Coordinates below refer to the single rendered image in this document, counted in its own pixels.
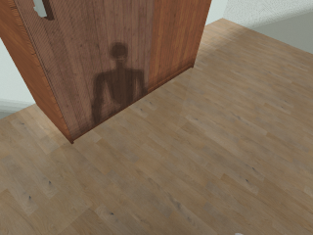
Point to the wardrobe door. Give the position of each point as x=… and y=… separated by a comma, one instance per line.
x=95, y=54
x=176, y=27

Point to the handle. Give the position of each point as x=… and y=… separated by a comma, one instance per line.
x=39, y=8

